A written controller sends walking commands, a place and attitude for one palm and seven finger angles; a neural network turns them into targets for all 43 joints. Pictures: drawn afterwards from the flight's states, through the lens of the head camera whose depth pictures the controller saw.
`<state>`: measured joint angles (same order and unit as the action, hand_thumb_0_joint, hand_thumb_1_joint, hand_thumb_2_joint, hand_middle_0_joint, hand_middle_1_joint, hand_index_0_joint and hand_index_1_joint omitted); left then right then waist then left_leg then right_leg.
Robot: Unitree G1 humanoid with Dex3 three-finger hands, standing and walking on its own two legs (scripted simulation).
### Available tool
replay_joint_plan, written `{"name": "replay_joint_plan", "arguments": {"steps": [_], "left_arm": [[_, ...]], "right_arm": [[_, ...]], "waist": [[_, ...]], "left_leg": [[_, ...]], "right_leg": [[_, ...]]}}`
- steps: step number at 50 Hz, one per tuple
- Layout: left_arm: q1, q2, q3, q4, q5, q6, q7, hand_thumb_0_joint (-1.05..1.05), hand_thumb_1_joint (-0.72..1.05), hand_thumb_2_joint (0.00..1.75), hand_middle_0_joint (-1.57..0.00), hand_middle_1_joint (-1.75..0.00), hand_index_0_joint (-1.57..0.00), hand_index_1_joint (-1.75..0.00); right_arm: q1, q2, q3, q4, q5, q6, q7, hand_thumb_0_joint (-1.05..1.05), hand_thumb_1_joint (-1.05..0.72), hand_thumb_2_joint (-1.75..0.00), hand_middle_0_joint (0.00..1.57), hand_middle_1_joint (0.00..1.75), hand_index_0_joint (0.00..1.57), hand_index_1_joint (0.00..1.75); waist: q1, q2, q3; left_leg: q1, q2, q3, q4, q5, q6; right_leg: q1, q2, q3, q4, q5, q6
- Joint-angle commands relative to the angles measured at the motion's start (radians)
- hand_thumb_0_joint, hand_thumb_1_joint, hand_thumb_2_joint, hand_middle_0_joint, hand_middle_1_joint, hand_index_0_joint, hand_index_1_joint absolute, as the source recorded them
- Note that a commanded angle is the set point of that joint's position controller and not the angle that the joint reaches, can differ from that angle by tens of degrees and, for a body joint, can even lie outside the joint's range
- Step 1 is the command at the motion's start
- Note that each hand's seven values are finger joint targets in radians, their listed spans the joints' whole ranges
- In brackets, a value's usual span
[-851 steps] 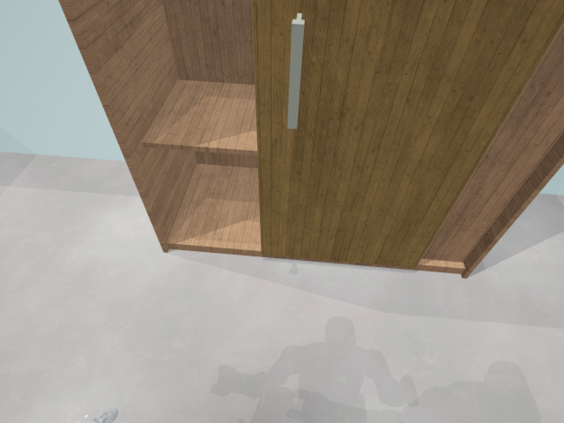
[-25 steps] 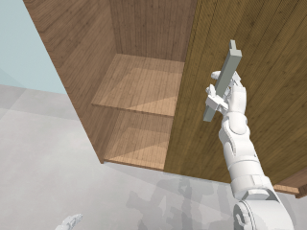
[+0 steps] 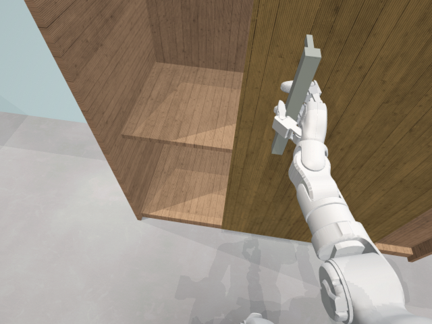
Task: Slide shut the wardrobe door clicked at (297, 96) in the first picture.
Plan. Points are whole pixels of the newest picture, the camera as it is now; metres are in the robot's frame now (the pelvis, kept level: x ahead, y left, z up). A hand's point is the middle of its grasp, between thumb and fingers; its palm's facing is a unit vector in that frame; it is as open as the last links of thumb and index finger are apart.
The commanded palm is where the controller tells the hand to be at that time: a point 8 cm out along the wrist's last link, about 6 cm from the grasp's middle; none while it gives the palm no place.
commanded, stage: tug the door sideways, standing still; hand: right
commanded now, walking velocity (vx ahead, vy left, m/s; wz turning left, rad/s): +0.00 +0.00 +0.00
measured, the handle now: (290, 102) +0.52 -0.09 +0.12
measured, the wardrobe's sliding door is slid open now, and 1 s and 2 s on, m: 0.39 0.32 0.04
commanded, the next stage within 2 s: step sideways, sliding the door along in 0.04 s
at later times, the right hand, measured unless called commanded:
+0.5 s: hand (257, 114) +0.47 -0.02 +0.13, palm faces -0.08 +0.99 -0.12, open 6.2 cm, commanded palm +0.45 -0.06 +0.13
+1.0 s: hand (244, 112) +0.47 +0.00 +0.13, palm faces +0.07 +0.99 -0.11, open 6.3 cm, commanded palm +0.45 +0.03 +0.13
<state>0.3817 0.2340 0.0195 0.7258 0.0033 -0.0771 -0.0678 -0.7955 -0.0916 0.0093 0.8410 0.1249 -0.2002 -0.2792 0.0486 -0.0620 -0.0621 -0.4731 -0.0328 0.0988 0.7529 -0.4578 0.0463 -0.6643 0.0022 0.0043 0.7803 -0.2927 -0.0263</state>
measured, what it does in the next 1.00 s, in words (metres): steps to the left: left foot, then right foot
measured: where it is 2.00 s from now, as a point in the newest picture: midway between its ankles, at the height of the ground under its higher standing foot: outside the picture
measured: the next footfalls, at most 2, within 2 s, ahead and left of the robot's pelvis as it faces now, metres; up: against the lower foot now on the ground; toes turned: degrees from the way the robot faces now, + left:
left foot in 0.80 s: +0.17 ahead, +0.24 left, +0.00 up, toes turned -1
right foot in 0.96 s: +0.07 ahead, -0.01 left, +0.00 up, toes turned -7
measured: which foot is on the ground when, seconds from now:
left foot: down 0.00-0.60, up 0.62-0.78, down 0.80-0.96, up 0.98-1.00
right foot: down 0.00-0.82, up 0.84-0.94, down 0.96-1.00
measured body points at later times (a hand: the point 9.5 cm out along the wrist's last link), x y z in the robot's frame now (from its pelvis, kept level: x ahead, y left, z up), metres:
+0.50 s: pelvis +0.01 +0.02 +0.01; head +0.05 +0.06 +0.46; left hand +0.08 +0.27 -0.14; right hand +0.46 -0.07 +0.14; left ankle -0.05 +0.09 -0.71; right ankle +0.05 -0.10 -0.70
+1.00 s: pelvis +0.04 +0.14 +0.01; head +0.12 +0.13 +0.45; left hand +0.21 +0.37 -0.12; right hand +0.46 -0.05 +0.13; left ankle +0.12 +0.25 -0.69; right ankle +0.03 -0.01 -0.71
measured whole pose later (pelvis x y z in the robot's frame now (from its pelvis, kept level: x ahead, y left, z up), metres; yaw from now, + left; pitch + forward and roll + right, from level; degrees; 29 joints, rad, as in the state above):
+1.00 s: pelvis +0.04 +0.14 +0.01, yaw -7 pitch -4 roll +1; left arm 0.18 0.23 0.03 0.73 -0.05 -0.07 0.07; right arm -0.80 -0.14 0.09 0.67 0.12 -0.09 -0.10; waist -0.05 -0.04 0.24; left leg -0.44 0.02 0.04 0.86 -0.35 0.00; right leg -0.29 -0.06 0.02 0.74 -0.35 0.01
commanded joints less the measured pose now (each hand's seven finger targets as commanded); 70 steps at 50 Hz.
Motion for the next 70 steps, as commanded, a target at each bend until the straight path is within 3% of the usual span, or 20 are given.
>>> {"name": "replay_joint_plan", "arguments": {"steps": [1, 7, 8, 17, 23, 26, 28, 29, 32, 38, 42, 44, 46, 48, 51, 58, 61, 63, 67, 70], "left_arm": [[0.054, 0.124, 0.038, -0.096, 0.0, -0.051, -0.004, 0.0, 0.9, 0.9, -0.2, -0.3, -0.2, -0.3], [0.062, 0.124, 0.041, -0.09, 0.006, -0.059, -0.011, 0.0, 0.9, 0.9, -0.2, -0.3, -0.2, -0.3], [0.048, 0.188, 0.047, -0.108, -0.031, -0.003, 0.045, 0.0, 0.9, 0.9, -0.2, -0.3, -0.2, -0.3], [-0.103, 0.133, -0.001, -0.136, -0.042, 0.067, 0.156, 0.0, 0.9, 0.9, -0.2, -0.3, -0.2, -0.3], [-0.138, 0.117, 0.002, -0.125, -0.047, 0.071, 0.158, 0.0, 0.9, 0.9, -0.2, -0.3, -0.2, -0.3], [-0.19, 0.11, 0.003, -0.117, -0.032, 0.049, 0.158, 0.0, 0.9, 0.9, -0.2, -0.3, -0.2, -0.3], [-0.106, 0.136, 0.023, -0.094, -0.027, 0.041, 0.162, 0.0, 0.9, 0.9, -0.2, -0.3, -0.2, -0.3], [-0.101, 0.172, 0.038, -0.094, -0.022, 0.044, 0.151, 0.0, 0.9, 0.9, -0.2, -0.3, -0.2, -0.3], [-0.171, 0.133, 0.042, -0.115, -0.018, 0.063, 0.136, 0.0, 0.9, 0.9, -0.2, -0.3, -0.2, -0.3], [-0.223, 0.106, 0.013, -0.187, -0.069, 0.046, 0.15, 0.0, 0.9, 0.9, -0.2, -0.3, -0.2, -0.3], [-0.234, 0.078, 0.03, -0.156, -0.063, 0.004, 0.154, 0.0, 0.9, 0.9, -0.2, -0.3, -0.2, -0.3], [-0.252, 0.092, 0.03, -0.11, -0.06, -0.029, 0.155, 0.0, 0.9, 0.9, -0.2, -0.3, -0.2, -0.3], [-0.219, 0.085, 0.025, -0.093, -0.049, -0.045, 0.154, 0.0, 0.9, 0.9, -0.2, -0.3, -0.2, -0.3], [-0.216, 0.112, 0.043, -0.145, -0.039, -0.046, 0.125, 0.0, 0.9, 0.9, -0.2, -0.3, -0.2, -0.3], [-0.244, 0.1, 0.047, -0.137, -0.038, -0.033, 0.08, 0.0, 0.9, 0.9, -0.2, -0.3, -0.2, -0.3], [-0.242, 0.082, 0.048, -0.219, -0.066, -0.031, 0.073, 0.0, 0.9, 0.9, -0.2, -0.3, -0.2, -0.3], [-0.283, 0.071, 0.066, -0.202, -0.071, -0.03, 0.104, 0.0, 0.9, 0.9, -0.2, -0.3, -0.2, -0.3], [-0.314, 0.041, 0.047, -0.203, -0.055, -0.049, 0.118, 0.0, 0.9, 0.9, -0.2, -0.3, -0.2, -0.3], [-0.291, 0.105, 0.084, -0.212, -0.036, -0.022, 0.09, 0.0, 0.9, 0.9, -0.2, -0.3, -0.2, -0.3], [-0.318, 0.068, 0.068, -0.233, -0.036, -0.022, 0.045, 0.0, 0.9, 0.9, -0.2, -0.3, -0.2, -0.3]], "right_arm": [[-0.617, 0.185, 0.181, -0.242, -0.05, -0.081, 0.077, 0.0, -0.9, -0.9, 0.45, 1.4, 0.45, 1.4], [-0.719, 0.18, 0.175, -0.263, -0.062, -0.095, 0.042, 0.0, -0.9, -0.9, 0.45, 1.4, 0.45, 1.4], [-0.715, -0.32, -0.133, -0.274, -0.103, -0.08, 0.079, 0.0, -0.9, -0.9, 0.45, 1.4, 0.45, 1.4], [-0.584, -0.107, 0.018, -0.087, -0.033, -0.021, 0.212, 0.0, -0.9, -0.9, 0.45, 1.4, 0.45, 1.4], [-0.565, -0.134, -0.022, -0.049, -0.055, 0.006, 0.231, 0.0, -0.9, -0.9, 0.45, 1.4, 0.45, 1.4], [-0.569, -0.092, 0.014, -0.086, -0.067, -0.013, 0.257, 0.0, -0.9, -0.9, 0.45, 1.4, 0.45, 1.4], [-0.553, -0.049, 0.044, -0.158, -0.054, -0.034, 0.275, 0.0, -0.9, -0.9, 0.45, 1.4, 0.45, 1.4], [-0.561, -0.057, 0.045, -0.207, -0.026, -0.052, 0.284, 0.0, -0.9, -0.9, 0.45, 1.4, 0.45, 1.4], [-0.505, -0.15, -0.017, -0.29, -0.039, -0.012, 0.291, 0.0, -0.9, -0.9, 0.45, 1.4, 0.45, 1.4], [-0.503, -0.056, 0.076, -0.384, -0.055, -0.001, 0.285, 0.0, -0.9, -0.9, 0.45, 1.4, 0.45, 1.4], [-0.491, -0.014, 0.137, -0.379, -0.07, 0.03, 0.258, 0.0, -0.9, -0.9, 0.45, 1.4, 0.45, 1.4], [-0.561, 0.048, 0.186, -0.443, -0.064, 0.024, 0.242, 0.0, -0.9, -0.9, 0.45, 1.4, 0.45, 1.4], [-0.558, 0.093, 0.231, -0.483, -0.06, 0.008, 0.239, 0.0, -0.9, -0.9, 0.45, 1.4, 0.45, 1.4], [-0.565, 0.148, 0.298, -0.544, -0.041, -0.008, 0.259, 0.0, -0.9, -0.9, 0.45, 1.4, 0.45, 1.4], [-0.562, 0.157, 0.328, -0.57, -0.059, -0.031, 0.285, 0.0, -0.9, -0.9, 0.45, 1.4, 0.45, 1.4], [-0.396, 0.113, 0.311, -0.732, -0.095, -0.038, 0.274, 0.0, -0.9, -0.9, 0.45, 1.4, 0.45, 1.4], [-0.231, 0.058, 0.26, -0.688, -0.108, -0.027, 0.256, 0.0, -0.9, -0.9, 0.45, 1.4, 0.45, 1.4], [-0.254, 0.084, 0.282, -0.748, -0.111, -0.044, 0.254, 0.0, -0.9, -0.9, 0.45, 1.4, 0.45, 1.4], [-0.296, 0.147, 0.33, -0.843, -0.087, -0.062, 0.258, 0.0, -0.9, -0.9, 0.45, 1.4, 0.45, 1.4], [-0.295, 0.166, 0.337, -0.843, -0.1, -0.081, 0.25, 0.0, -0.9, -0.9, 0.45, 1.4, 0.45, 1.4]], "waist": [[0.133, 0.038, -0.355], [0.145, 0.019, -0.394], [0.03, 0.074, -0.481], [0.022, -0.019, -0.211], [-0.003, 0.383, -0.114], [-0.03, 0.189, -0.068], [0.042, -0.018, -0.194], [0.05, -0.194, -0.267], [0.013, 0.06, -0.158], [-0.003, -0.069, -0.216], [-0.018, 0.465, -0.115], [0.007, 0.318, -0.114], [0.055, 0.157, -0.192], [0.018, -0.179, -0.234], [0.015, -0.077, -0.16], [0.01, -0.001, -0.285], [-0.005, 0.368, -0.294], [-0.02, 0.352, -0.272], [0.023, 0.031, -0.377], [0.008, -0.226, -0.269]], "left_leg": [[-0.226, -0.045, -0.044, -0.121, 0.283, -0.021], [-0.242, -0.044, -0.048, -0.109, 0.294, -0.023], [-0.049, 0.037, -0.131, -0.16, 0.277, -0.083], [-0.03, -0.002, -0.119, -0.02, -0.022, -0.025], [0.388, 0.149, -0.252, -0.421, 0.48, -0.021], [0.471, 0.18, -0.204, -0.257, 0.832, 0.006], [0.16, 0.065, -0.066, 0.145, 0.772, -0.092], [-0.11, -0.019, -0.082, 0.503, 0.275, -0.097], [-0.379, 0.102, -0.302, 0.459, -0.108, -0.014], [0.452, 0.022, -0.03, -0.15, 0.215, -0.056], [0.26, 0.27, -0.428, -0.532, -0.117, 0.109], [0.278, 0.287, -0.345, -0.414, 0.21, 0.171], [0.241, 0.191, -0.113, -0.118, 0.508, 0.059], [-0.138, 0.067, -0.116, 0.262, -0.002, -0.053], [-0.15, 0.121, -0.229, 0.303, -0.008, -0.028], [0.368, 0.046, -0.087, -0.306, 0.623, -0.036], [0.591, 0.196, -0.243, -0.224, 1.275, 0.06], [0.643, 0.229, -0.269, -0.183, 1.4, 0.064], [0.17, 0.064, -0.106, 0.003, 0.54, -0.076], [0.076, 0.064, -0.145, -0.019, 0.035, -0.03]], "right_leg": [[0.54, -0.005, 0.086, -0.06, 0.194, -0.002], [0.556, -0.005, 0.083, -0.045, 0.209, -0.002], [0.545, -0.065, 0.065, -0.086, 0.152, -0.054], [0.564, -0.265, 0.4, -0.302, -0.108, -0.172], [0.255, -0.049, -0.056, 0.088, 0.106, -0.034], [0.223, -0.045, -0.037, 0.059, -0.028, -0.044], [0.708, -0.135, 0.096, -0.267, 0.444, -0.125], [0.955, -0.343, 0.406, -0.323, 0.81, -0.234], [0.983, -0.474, 0.489, -0.225, 0.782, -0.244], [0.349, -0.195, -0.014, -0.168, 0.065, -0.066], [0.254, 0.003, -0.027, 0.301, -0.308, 0.03], [0.302, -0.057, 0.019, 0.25, -0.26, 0.018], [0.569, -0.083, 0.013, -0.266, 0.0, 0.003], [0.853, -0.466, 0.461, -0.361, 0.74, -0.165], [0.819, -0.43, 0.307, -0.245, 0.809, -0.181], [0.692, -0.215, 0.011, -0.048, 0.724, 0.009], [0.391, -0.081, -0.039, 0.036, 0.071, 0.075], [0.293, -0.081, -0.046, -0.076, -0.142, 0.053], [0.909, -0.362, 0.068, -0.272, 0.945, -0.076], [0.892, -0.395, 0.019, -0.215, 0.991, -0.089]]}}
